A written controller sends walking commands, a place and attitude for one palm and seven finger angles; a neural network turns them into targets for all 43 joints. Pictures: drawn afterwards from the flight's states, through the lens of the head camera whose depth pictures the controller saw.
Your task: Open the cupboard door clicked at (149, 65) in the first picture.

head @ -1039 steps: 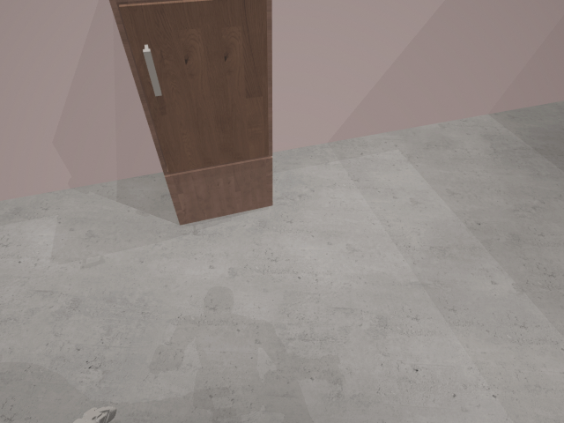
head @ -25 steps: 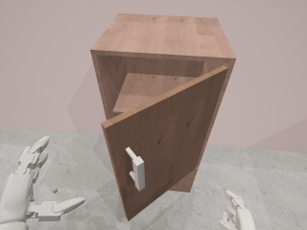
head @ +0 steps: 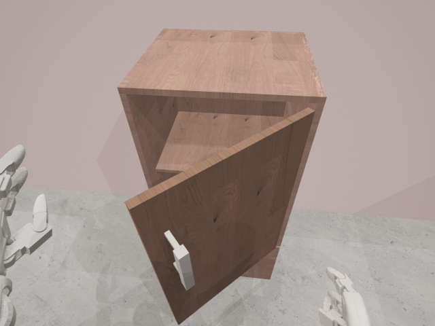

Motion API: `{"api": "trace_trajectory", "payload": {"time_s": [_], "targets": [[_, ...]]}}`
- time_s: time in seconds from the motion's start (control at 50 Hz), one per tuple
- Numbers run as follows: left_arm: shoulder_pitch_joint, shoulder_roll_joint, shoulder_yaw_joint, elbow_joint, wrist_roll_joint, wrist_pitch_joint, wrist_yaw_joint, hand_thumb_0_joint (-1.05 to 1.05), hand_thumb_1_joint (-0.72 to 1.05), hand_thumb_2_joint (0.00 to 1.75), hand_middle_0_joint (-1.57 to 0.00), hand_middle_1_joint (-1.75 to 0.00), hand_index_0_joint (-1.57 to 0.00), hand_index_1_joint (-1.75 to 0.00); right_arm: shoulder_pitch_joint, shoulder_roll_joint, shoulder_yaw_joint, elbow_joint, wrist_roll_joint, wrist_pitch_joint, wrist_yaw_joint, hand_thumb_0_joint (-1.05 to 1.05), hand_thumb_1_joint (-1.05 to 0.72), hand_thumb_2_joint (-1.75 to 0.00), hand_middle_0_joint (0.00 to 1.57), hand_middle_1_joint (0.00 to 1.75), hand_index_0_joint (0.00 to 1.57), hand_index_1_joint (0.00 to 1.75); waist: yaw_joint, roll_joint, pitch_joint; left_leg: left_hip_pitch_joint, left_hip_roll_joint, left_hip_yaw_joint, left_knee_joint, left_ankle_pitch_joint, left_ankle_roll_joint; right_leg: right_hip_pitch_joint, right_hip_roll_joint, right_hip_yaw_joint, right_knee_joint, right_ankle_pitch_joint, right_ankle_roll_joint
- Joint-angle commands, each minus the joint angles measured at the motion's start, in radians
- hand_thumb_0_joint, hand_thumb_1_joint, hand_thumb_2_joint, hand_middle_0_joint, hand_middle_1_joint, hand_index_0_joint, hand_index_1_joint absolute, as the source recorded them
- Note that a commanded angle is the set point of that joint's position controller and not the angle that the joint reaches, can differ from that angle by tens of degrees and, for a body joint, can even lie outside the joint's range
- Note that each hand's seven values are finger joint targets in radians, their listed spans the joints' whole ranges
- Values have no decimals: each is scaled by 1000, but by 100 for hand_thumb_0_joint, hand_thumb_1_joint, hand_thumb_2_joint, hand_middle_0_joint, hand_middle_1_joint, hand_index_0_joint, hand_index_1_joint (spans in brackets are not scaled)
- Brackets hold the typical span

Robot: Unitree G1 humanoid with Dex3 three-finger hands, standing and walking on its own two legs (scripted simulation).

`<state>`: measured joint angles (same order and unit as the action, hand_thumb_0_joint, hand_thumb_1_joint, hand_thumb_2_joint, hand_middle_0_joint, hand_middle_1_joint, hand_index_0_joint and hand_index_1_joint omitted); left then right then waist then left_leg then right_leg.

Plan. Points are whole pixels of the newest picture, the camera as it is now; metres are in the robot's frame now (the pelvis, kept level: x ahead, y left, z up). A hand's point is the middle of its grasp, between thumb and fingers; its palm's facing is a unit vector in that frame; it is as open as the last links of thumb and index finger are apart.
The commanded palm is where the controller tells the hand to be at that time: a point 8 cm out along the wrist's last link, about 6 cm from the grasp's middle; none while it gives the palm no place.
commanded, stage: draw the hand back to the body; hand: left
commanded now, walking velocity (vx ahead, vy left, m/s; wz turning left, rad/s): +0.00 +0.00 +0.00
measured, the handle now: (179, 260) +0.24 +0.11 +0.00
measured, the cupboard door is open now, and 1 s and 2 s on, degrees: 43 43 43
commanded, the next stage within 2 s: step back with the hand held close in 0.28 s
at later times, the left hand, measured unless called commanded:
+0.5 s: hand (45, 224) +0.19 +0.26 +0.18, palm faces +0.46 -0.78 -0.42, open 7.4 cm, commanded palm +0.13 +0.29 +0.18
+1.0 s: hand out of the picture +0.10 +0.29 +0.17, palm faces +0.41 -0.77 -0.49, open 7.4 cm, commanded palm +0.04 +0.33 +0.18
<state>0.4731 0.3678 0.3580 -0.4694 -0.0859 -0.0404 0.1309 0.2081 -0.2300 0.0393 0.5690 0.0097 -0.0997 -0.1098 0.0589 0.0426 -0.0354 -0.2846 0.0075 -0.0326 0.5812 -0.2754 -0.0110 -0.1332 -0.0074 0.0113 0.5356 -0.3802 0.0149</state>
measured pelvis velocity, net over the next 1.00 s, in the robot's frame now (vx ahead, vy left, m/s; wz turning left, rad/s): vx -0.10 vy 0.03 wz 0.02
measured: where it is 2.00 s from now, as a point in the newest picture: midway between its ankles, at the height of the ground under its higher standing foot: outside the picture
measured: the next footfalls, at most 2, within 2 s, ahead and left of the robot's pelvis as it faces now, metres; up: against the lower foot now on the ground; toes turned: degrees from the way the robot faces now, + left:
left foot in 1.28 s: -0.05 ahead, +0.13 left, +0.00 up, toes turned +6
right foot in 1.64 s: -0.28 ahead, -0.08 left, +0.00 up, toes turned +0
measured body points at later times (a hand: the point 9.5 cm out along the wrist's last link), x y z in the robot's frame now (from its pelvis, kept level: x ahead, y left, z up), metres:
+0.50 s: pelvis +0.00 -0.01 +0.01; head -0.01 -0.03 +0.46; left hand +0.16 +0.30 +0.20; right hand +0.19 -0.23 -0.07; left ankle +0.02 +0.13 -0.73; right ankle -0.06 -0.13 -0.73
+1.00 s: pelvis -0.10 +0.03 +0.00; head -0.09 +0.03 +0.45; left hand +0.07 +0.33 +0.19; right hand +0.08 -0.21 -0.07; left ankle +0.02 +0.13 -0.73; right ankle -0.06 -0.13 -0.73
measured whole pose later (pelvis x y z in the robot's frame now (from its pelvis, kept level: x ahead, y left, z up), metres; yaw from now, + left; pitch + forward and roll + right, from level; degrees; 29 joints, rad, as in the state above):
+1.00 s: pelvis -0.10 +0.03 +0.00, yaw +1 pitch -2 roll -3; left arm 0.56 0.42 0.43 -0.50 -0.05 -0.17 0.14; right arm 0.19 -0.23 0.00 0.54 0.01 -0.01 -0.09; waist -0.01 0.05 0.07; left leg -0.40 0.01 -0.05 0.52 -0.11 0.02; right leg -0.24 0.02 0.01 0.48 -0.23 0.04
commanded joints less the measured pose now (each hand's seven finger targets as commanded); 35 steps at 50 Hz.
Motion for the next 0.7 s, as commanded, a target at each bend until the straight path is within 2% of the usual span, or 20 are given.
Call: {"api": "trace_trajectory", "payload": {"time_s": [0.0,0.02,0.04,0.06,0.08,0.1,0.14,0.18,0.22,0.26,0.3,0.36,0.38,0.4,0.42,0.46,0.5,0.56,0.6,0.68], "targets": [[-23,137,87,-121,-2,-49,-6,0,90,90,-20,-30,-20,-30,-121,-95,-52,-154,-1,-39,4,0,-90,-90,20,30,20,30,6,-23,-44,163,-6,49,-85,257,38,-97,19,-51,-108,383,-16],[-35,145,85,-151,-2,-52,-7,0,90,90,-20,-30,-20,-30,-121,-94,-52,-161,0,-35,5,0,-90,-90,20,30,20,30,4,-36,-68,170,-5,50,-88,274,40,-80,13,-52,-97,404,-14],[-48,166,102,-182,-1,-55,-7,0,90,90,-20,-30,-20,-30,-127,-94,-54,-163,-3,-34,6,0,-90,-90,20,30,20,30,9,-13,-97,185,-9,55,-83,285,42,-73,13,-45,-100,422,-14],[-41,167,106,-169,-2,-56,-7,0,90,90,-20,-30,-20,-30,-128,-89,-52,-161,-4,-32,4,0,-90,-90,20,30,20,30,9,-51,-89,177,-9,55,-85,285,42,-69,14,-51,-101,428,-11],[-49,183,114,-200,-1,-60,-7,0,90,90,-20,-30,-20,-30,-135,-90,-53,-166,-4,-32,3,0,-90,-90,20,30,20,30,13,-32,-111,191,-13,60,-83,288,44,-60,13,-44,-107,443,-11],[-53,203,131,-201,0,-59,-5,0,90,90,-20,-30,-20,-30,-137,-91,-53,-160,-6,-34,0,0,-90,-90,20,30,20,30,15,-21,-107,191,-15,59,-84,294,43,-48,13,-44,-114,457,-13],[-70,199,123,-229,3,-61,-3,0,90,90,-20,-30,-20,-30,-141,-82,-48,-160,-5,-37,-2,0,-90,-90,20,30,20,30,11,28,-100,204,-17,64,-84,301,40,-56,11,-44,-117,458,-13],[-61,193,123,-211,1,-59,0,0,90,90,-20,-30,-20,-30,-140,-79,-45,-153,-5,-39,-3,0,-90,-90,20,30,20,30,9,19,-82,204,-18,62,-88,295,39,-63,12,-48,-124,450,-12],[-70,188,116,-215,3,-60,1,0,90,90,-20,-30,-20,-30,-139,-80,-47,-148,-5,-40,-4,0,-90,-90,20,30,20,30,5,40,-73,213,-16,63,-94,298,37,-59,12,-49,-130,447,-14],[-64,175,110,-187,1,-58,0,0,90,90,-20,-30,-20,-30,-138,-81,-48,-144,-5,-39,-4,0,-90,-90,20,30,20,30,5,31,-61,215,-15,59,-101,282,35,-70,16,-50,-137,420,-12],[-59,163,103,-161,-1,-58,-4,0,90,90,-20,-30,-20,-30,-143,-85,-53,-138,-5,-39,-4,0,-90,-90,20,30,20,30,5,-14,-34,211,-13,57,-109,273,36,-73,21,-51,-154,412,-12],[-60,154,96,-143,-3,-61,-8,0,90,90,-20,-30,-20,-30,-148,-86,-53,-141,-5,-31,-1,0,-90,-90,20,30,20,30,5,-40,-34,212,-13,54,-123,258,38,-72,21,-51,-153,391,-8],[-106,188,120,-165,-4,-64,-6,0,90,90,-20,-30,-20,-30,-151,-89,-54,-142,-4,-30,-3,0,-90,-90,20,30,20,30,6,-40,-49,215,-14,56,-126,250,39,-66,19,-48,-156,386,-8],[-321,365,283,-204,18,-127,14,0,90,90,-20,-30,-20,-30,-111,-96,-46,-159,-4,-9,1,0,-90,-90,20,30,20,30,-45,21,62,178,-7,44,-104,214,48,-127,-30,-8,-230,453,-1],[-167,255,205,-116,12,-132,-1,0,90,90,-20,-30,-20,-30,-127,-98,-59,-124,-11,4,5,0,-90,-90,20,30,20,30,-47,-66,19,181,-1,28,-67,284,52,-109,-42,-16,-216,526,-1],[-55,198,145,-84,18,-116,-18,0,90,90,-20,-30,-20,-30,-130,-103,-68,-139,-8,32,14,0,-90,-90,20,30,20,30,-51,-88,-14,203,4,37,-54,401,54,-81,-41,-21,-195,629,11],[0,191,144,-130,17,-118,-22,0,90,90,-20,-30,-20,-30,-132,-108,-74,-153,-8,54,19,0,-90,-90,20,30,20,30,-48,-39,-70,212,8,37,-72,497,51,-35,-35,-41,-167,660,14],[59,202,154,-194,15,-113,-17,0,90,90,-20,-30,-20,-30,-139,-109,-79,-176,-2,80,25,0,-90,-90,20,30,20,30,-46,18,-117,234,22,38,-98,544,47,-44,-17,-39,-155,587,13],[61,238,183,-236,14,-118,-8,0,90,90,-20,-30,-20,-30,-143,-111,-82,-183,-3,90,21,0,-90,-90,20,30,20,30,-44,31,-124,213,26,31,-116,520,43,-35,-12,-42,-151,538,10],[81,261,219,-255,9,-135,9,0,90,90,-20,-30,-20,-30,-142,-104,-86,-197,3,95,17,0,-90,-90,20,30,20,30,-48,-6,-119,164,30,23,-139,417,36,-47,0,-33,-155,452,12]]}}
